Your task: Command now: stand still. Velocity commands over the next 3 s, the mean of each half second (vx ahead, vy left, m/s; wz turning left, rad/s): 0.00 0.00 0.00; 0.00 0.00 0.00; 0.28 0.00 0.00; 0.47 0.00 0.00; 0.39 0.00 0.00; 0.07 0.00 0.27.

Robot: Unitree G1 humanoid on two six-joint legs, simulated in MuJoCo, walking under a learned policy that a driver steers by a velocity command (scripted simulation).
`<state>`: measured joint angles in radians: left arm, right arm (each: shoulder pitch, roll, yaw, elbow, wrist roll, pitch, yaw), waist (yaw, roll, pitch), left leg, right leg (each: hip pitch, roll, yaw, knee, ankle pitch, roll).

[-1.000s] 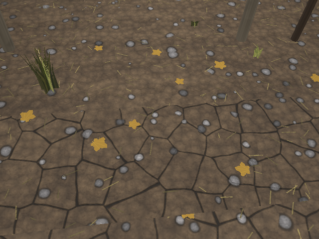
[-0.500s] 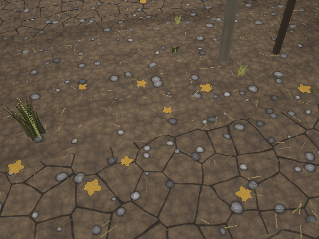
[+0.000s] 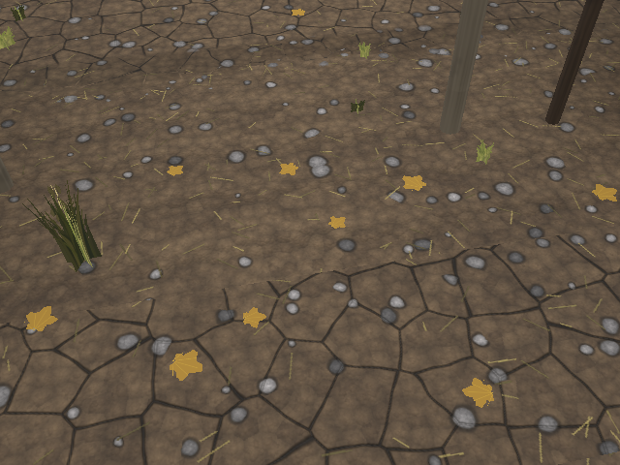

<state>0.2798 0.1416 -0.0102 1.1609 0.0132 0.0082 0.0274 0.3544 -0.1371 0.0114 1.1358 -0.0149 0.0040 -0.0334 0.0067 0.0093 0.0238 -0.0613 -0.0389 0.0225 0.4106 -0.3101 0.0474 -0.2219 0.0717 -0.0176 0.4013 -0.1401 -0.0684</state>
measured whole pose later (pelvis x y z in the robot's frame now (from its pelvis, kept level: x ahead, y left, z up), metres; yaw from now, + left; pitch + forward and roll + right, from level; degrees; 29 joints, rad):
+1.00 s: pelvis +0.01 +0.02 +0.00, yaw +0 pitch -1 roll -1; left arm 0.30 0.11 -0.02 1.20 0.01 0.01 0.03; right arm 0.40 -0.10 0.02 1.16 -0.01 -0.02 -0.04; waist 0.00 0.00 0.02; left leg -0.04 -0.07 0.03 0.38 -0.31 0.08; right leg -0.23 0.04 0.00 0.42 -0.17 -0.03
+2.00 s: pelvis +0.41 +0.00 -0.04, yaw +0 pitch +1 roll -3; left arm 0.58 0.18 0.04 1.11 0.03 -0.14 0.04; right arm -0.02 -0.24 -0.08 0.85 -0.03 -0.05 0.08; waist 0.11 0.03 0.05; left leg -0.63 0.11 -0.03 0.57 0.35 0.06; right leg 0.10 0.05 -0.06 0.47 -0.58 -0.02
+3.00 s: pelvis +0.74 +0.08 -0.18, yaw +12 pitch +0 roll -1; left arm 0.17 0.24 0.08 0.93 0.02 0.04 0.03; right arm 0.29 -0.19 -0.06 0.91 -0.03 0.04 0.01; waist -0.02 -0.03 0.00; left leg -0.29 -0.02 0.05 0.63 -0.36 0.08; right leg -0.47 -0.06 -0.14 0.72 -0.36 0.00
